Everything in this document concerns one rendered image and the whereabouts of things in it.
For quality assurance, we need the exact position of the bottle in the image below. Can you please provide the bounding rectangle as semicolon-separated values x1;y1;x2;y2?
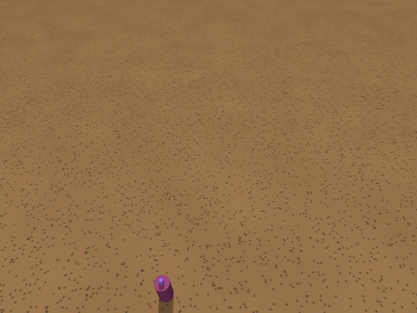
154;275;174;303

